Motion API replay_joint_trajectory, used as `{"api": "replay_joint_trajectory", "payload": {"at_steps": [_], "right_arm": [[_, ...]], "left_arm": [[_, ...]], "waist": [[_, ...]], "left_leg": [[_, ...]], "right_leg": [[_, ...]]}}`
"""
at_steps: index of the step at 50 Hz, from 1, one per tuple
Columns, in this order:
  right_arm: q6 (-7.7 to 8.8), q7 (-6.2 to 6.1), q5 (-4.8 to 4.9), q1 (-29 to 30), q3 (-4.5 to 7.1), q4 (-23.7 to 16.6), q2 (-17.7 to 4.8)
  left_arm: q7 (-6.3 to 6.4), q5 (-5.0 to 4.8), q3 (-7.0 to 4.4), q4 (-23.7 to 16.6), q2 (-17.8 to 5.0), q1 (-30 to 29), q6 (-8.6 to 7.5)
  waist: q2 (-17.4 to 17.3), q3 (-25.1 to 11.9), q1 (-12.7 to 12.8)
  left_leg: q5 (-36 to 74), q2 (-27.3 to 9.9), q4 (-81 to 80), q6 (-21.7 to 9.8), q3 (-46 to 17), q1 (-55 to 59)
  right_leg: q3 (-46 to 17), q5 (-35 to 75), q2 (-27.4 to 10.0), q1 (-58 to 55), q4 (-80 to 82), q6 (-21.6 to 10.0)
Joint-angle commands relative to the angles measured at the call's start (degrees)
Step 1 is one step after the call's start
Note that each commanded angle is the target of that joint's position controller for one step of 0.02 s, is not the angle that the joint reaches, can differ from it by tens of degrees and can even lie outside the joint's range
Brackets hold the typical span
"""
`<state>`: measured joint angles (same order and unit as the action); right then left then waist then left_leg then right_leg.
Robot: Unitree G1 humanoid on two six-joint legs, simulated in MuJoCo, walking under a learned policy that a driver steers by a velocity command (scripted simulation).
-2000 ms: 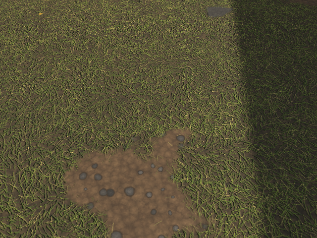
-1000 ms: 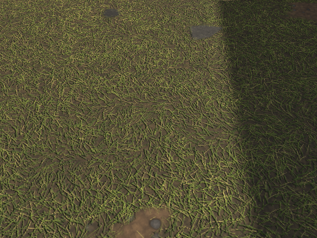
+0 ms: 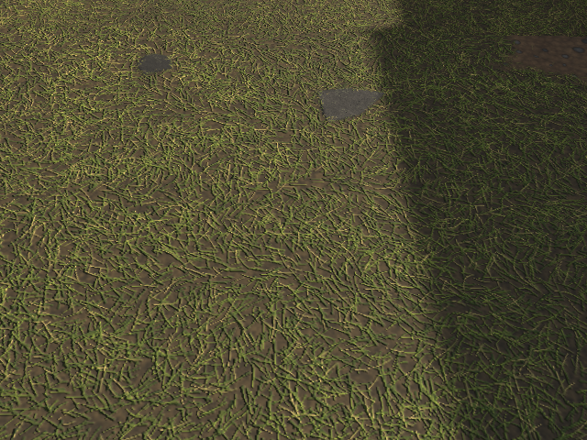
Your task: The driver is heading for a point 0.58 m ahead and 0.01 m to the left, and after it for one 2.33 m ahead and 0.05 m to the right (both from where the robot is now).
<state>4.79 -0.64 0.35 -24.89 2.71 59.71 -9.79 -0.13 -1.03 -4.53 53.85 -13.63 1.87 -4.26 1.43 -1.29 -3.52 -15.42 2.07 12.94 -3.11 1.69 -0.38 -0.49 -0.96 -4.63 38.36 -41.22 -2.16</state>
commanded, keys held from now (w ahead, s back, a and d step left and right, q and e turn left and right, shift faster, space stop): w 0.64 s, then no key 0.36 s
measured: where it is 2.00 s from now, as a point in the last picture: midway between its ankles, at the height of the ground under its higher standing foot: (293, 410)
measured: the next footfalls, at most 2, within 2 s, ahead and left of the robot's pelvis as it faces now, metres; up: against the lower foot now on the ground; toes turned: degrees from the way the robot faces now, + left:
right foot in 0.18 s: +0.29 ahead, -0.14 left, +0.00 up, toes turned -2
left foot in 0.74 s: +0.61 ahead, +0.09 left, +0.00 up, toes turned +3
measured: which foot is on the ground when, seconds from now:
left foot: down 0.00-0.20, up 0.22-0.72, down 0.74-1.00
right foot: up 0.00-0.16, down 0.18-0.76, up 0.78-1.00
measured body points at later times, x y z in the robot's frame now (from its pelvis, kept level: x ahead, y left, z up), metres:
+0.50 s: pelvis +0.27 -0.07 +0.00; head +0.29 -0.07 +0.45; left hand +0.26 +0.19 -0.14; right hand +0.43 -0.33 -0.11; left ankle +0.43 +0.13 -0.67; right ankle +0.25 -0.14 -0.75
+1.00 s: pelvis +0.51 +0.00 -0.01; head +0.54 +0.02 +0.44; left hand +0.60 +0.27 -0.15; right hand +0.61 -0.25 -0.14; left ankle +0.57 +0.09 -0.75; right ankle +0.54 -0.16 -0.70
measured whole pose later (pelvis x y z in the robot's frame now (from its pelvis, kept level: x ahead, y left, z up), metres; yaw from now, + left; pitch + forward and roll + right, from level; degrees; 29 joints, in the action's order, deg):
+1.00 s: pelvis +0.51 +0.00 -0.01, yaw +0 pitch +2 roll +0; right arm 3.9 0.9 -1.7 -7.8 2.0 56.1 -12.2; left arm 2.4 -0.2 -3.5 54.4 -14.4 9.2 -1.1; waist 2.1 2.7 -0.3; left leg -5.8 2.3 22.1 -3.9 3.8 -18.0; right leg -2.2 -20.2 -4.6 28.5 -48.5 1.8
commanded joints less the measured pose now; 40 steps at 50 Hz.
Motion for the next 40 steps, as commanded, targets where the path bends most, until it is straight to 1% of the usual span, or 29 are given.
{"api": "replay_joint_trajectory", "payload": {"at_steps": [1, 4, 6, 7, 8, 9, 10, 11, 12, 13, 14, 15, 16, 17, 18, 20, 23, 26, 28, 31, 32, 33, 34, 35, 36, 37, 38, 39, 40], "right_arm": [[0.75, -0.34, 0.42, -1.2, 1.94, -1.5, -10.0], [0.42, -0.26, 0.86, -2.4, 2.22, -0.1, -9.9], [0.04, -0.46, 0.77, -1.3, 2.63, 0.0, -10.7], [-0.08, -0.49, 0.81, -0.5, 2.86, -0.1, -11.4], [-0.36, -0.49, 0.87, 0.8, 2.8, -0.3, -11.4], [-0.47, -0.38, 0.46, 2.5, 2.33, -1.3, -10.5], [0.18, 0.14, 0.2, -2.8, 0.78, -2.3, -5.1], [1.68, 0.81, 0.92, -3.7, 0.08, -1.5, -3.8], [2.65, 1.02, 2.38, 1.3, 1.54, -2.9, -8.6], [3.0, 0.76, 2.78, 6.5, 1.81, -4.4, -10.2], [2.9, 0.16, 2.14, 8.9, 2.09, -5.1, -9.8], [2.12, -0.4, 1.25, 8.5, 2.65, -4.8, -9.5], [1.25, -0.58, 1.04, 6.7, 2.68, -4.5, -8.2], [0.59, -0.72, 0.99, 5.8, 2.63, -4.4, -6.9], [0.09, -0.83, 0.93, 6.5, 2.62, -4.7, -6.4], [-0.36, -1.0, 0.55, 11.2, 2.9, -6.5, -7.3], [-0.18, -0.56, -0.11, 17.7, 2.89, -8.7, -7.5], [0.18, 0.11, 0.13, 23.6, 2.24, -10.4, -6.6], [0.23, 0.67, 0.52, 27.4, 1.75, -11.5, -6.4], [0.57, 1.76, 0.9, 32.2, 1.13, -13.6, -6.6], [0.79, 2.18, 1.0, 33.5, 0.98, -14.3, -6.8], [1.06, 2.55, 0.87, 33.8, 0.92, -14.8, -7.0], [1.33, 2.82, 0.65, 32.5, 1.08, -14.7, -7.7], [1.56, 2.88, 0.38, 29.2, 1.63, -14.0, -9.2], [1.84, 2.79, -0.08, 22.3, 2.57, -11.9, -11.1], [2.12, 2.52, -0.84, 14.0, 3.69, -9.3, -14.4], [1.98, 1.99, -2.41, 5.3, 4.42, -7.7, -19.1], [1.21, 2.17, -1.27, 4.0, 3.68, -6.8, -17.9], [0.47, 2.29, -0.54, 5.3, 2.73, -7.5, -14.4]], "left_arm": [[-0.92, -0.29, 0.69, -5.1, -1.1, -9.0, -0.6], [-1.73, -0.54, 0.87, -7.0, -2.1, -12.1, -0.82], [-2.28, -0.57, 0.29, -7.2, -3.8, -10.4, -1.24], [-2.21, -0.54, -0.35, -6.5, -4.9, -7.0, -1.44], [-1.96, -0.34, -1.55, -4.3, -7.0, 0.8, -1.51], [-1.6, -0.13, -2.91, -1.3, -10.0, 12.1, -1.42], [-1.08, 1.29, -4.09, 0.3, -15.1, 21.8, -0.98], [-1.22, 0.72, -2.87, 0.9, -12.7, 22.9, -0.66], [-1.27, 0.21, -1.71, 0.0, -9.3, 17.2, -0.87], [-1.18, 0.19, -0.96, -1.7, -6.8, 11.4, -1.09], [-1.44, 0.81, -0.44, -2.1, -5.3, 7.5, -1.45], [-1.65, 1.4, 0.02, -2.3, -3.8, 5.6, -1.95], [-1.9, 1.56, 0.27, -1.8, -3.3, 5.6, -2.04], [-1.91, 1.47, 0.24, -1.2, -3.6, 6.7, -2.12], [-1.69, 1.3, 0.18, -0.7, -4.2, 7.9, -2.18], [-0.86, 1.34, -0.13, 0.0, -6.2, 10.3, -2.21], [0.11, 1.11, -0.09, 0.9, -6.9, 14.0, -1.86], [0.42, 0.74, -0.05, 1.4, -7.6, 17.0, -1.72], [0.47, 0.44, -0.04, 2.4, -7.7, 19.5, -1.56], [0.53, 0.29, -0.23, 3.8, -8.0, 22.8, -0.74], [0.62, 0.25, -0.39, 4.1, -8.3, 23.5, -0.39], [0.79, 0.33, -0.49, 4.2, -8.5, 23.1, 0.01], [0.94, 0.45, -0.62, 4.3, -8.8, 22.6, 0.42], [1.06, 0.53, -0.83, 4.0, -9.5, 21.7, 0.74], [1.15, 0.41, -0.77, 3.6, -9.6, 20.2, 1.04], [1.15, 0.69, -0.28, 2.8, -8.4, 20.0, 0.97], [1.06, 2.16, 0.89, 1.2, -5.3, 21.9, 0.31], [0.47, 0.8, 2.41, 3.7, -0.4, 30.1, -0.64], [0.27, -0.36, 0.77, 4.3, -6.5, 27.6, -1.12]], "waist": [[-6.2, 6.7, -0.1], [-6.3, 8.2, -0.1], [-6.9, 6.5, 1.7], [-8.3, 4.0, 3.8], [-8.7, -0.2, 7.8], [-7.6, -7.0, 12.5], [4.3, -17.3, 11.6], [12.1, -23.5, 10.8], [9.3, -14.8, 10.1], [5.2, -8.1, 8.7], [1.1, -3.9, 6.5], [1.3, -2.4, 4.2], [1.8, -1.9, 2.8], [2.2, -1.3, 2.3], [2.3, 0.0, 2.0], [1.5, 2.4, 2.5], [1.1, 3.6, 4.0], [1.5, 4.2, 5.9], [1.4, 5.2, 7.2], [1.2, 6.8, 8.7], [1.3, 7.1, 8.9], [1.7, 7.3, 8.3], [2.5, 6.2, 7.3], [4.0, 3.6, 5.4], [4.5, -0.8, 1.6], [3.1, -6.8, -1.5], [-6.5, -16.8, -2.2], [-18.4, -27.4, -0.2], [-10.7, -25.7, -1.4]], "left_leg": [[18.0, -13.5, -5.5, -7.2, -6.6, -4.9], [20.8, -15.9, -3.6, -6.9, -6.6, 0.5], [30.5, -16.8, 0.4, -6.0, -5.8, 3.7], [40.3, -16.7, 4.5, -5.3, -5.2, 4.2], [49.1, -14.7, 12.9, -4.2, -3.5, 2.9], [45.1, -12.1, 26.3, -2.4, -2.0, -6.1], [19.8, -3.9, 50.4, 1.6, 0.6, -28.2], [-16.0, 1.3, 63.1, 1.6, -7.3, -36.5], [-14.0, -2.5, 67.5, 0.3, -9.4, -42.6], [-8.9, -5.7, 65.9, -0.5, -7.2, -42.9], [-4.2, -8.2, 62.0, -0.6, -6.2, -40.2], [-1.6, -10.3, 58.3, -0.8, -6.6, -36.4], [-0.2, -11.0, 56.9, -0.9, -6.6, -33.6], [0.2, -11.4, 55.2, -0.8, -6.3, -32.8], [1.1, -11.8, 53.2, -0.3, -5.9, -33.5], [6.4, -12.2, 47.4, 0.9, -5.5, -37.9], [16.1, -11.6, 36.9, 2.0, -4.9, -41.2], [22.9, -9.5, 27.3, 2.3, -3.1, -38.8], [23.7, -8.6, 23.4, 2.3, -2.4, -38.7], [20.4, -7.7, 19.1, 1.9, -2.0, -40.9], [18.5, -7.4, 18.0, 1.5, -1.9, -41.2], [16.6, -6.7, 16.4, 0.8, -1.7, -40.0], [15.0, -5.6, 15.1, 0.2, -1.1, -36.8], [13.9, -3.8, 14.5, -0.7, -0.1, -31.1], [16.9, -1.7, 12.7, -2.1, 1.4, -21.6], [30.5, -4.2, 13.8, -4.3, -0.3, -7.4], [53.1, -18.2, 19.5, -10.2, -15.3, 14.8], [60.3, -29.4, 16.0, -20.0, -33.2, 27.4], [53.1, -25.8, 14.0, -17.5, -29.9, 21.2]], "right_leg": [[2.3, 5.5, 1.9, -1.3, 6.7, 0.2], [1.8, 2.9, 1.9, -0.5, 9.9, -1.4], [2.6, -0.7, 3.1, -4.8, 11.7, -3.2], [4.1, -2.2, 4.9, -10.7, 11.8, -4.1], [5.4, -2.4, 6.7, -20.9, 12.3, -5.6], [1.2, -1.3, 3.4, -38.1, 10.3, -8.1], [-23.1, -10.1, -12.2, -61.3, 12.5, -16.0], [-43.8, -17.4, -18.7, -64.9, 23.8, -19.5], [-37.3, -20.9, -16.3, -58.0, 25.2, -16.3], [-28.2, -17.8, -14.1, -48.3, 26.4, -14.0], [-22.4, -13.7, -11.8, -38.9, 28.6, -12.5], [-18.1, -9.9, -9.7, -32.9, 30.0, -11.3], [-15.7, -9.0, -8.6, -29.4, 31.5, -11.1], [-14.3, -8.5, -8.2, -27.4, 32.7, -11.6], [-12.8, -8.0, -8.0, -25.8, 33.9, -11.9], [-11.1, -6.6, -7.9, -25.7, 35.6, -12.1], [-8.0, -1.7, -6.8, -28.1, 35.7, -10.7], [-4.7, 0.0, -5.3, -29.5, 35.6, -9.0], [-4.2, -0.4, -5.9, -32.2, 35.3, -8.8], [-4.2, 1.3, -8.0, -39.0, 32.7, -9.1], [-4.4, 2.4, -9.0, -41.0, 31.5, -9.0], [-4.2, 7.4, -9.3, -42.0, 29.3, -8.4], [-3.8, 14.3, -9.3, -42.8, 26.5, -7.5], [-3.4, 24.0, -8.8, -43.4, 22.5, -6.5], [-2.1, 33.1, -6.6, -42.9, 15.3, -4.9], [0.0, 30.5, -3.2, -37.0, 4.7, -2.5], [2.4, 4.7, 2.8, -19.5, -15.4, 1.1], [-2.5, -37.8, 10.1, -7.0, -33.0, 3.6], [-9.2, -37.3, 7.1, -5.4, -37.0, 3.2]]}}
